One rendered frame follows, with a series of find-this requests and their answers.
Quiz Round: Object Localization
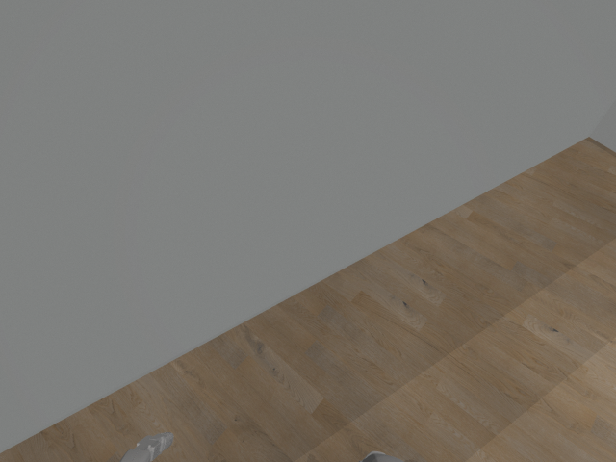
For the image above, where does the robot right shin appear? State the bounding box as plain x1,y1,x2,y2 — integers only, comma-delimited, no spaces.
362,451,385,461

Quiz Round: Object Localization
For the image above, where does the robot left hand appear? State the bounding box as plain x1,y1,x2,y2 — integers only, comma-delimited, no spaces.
119,432,174,462

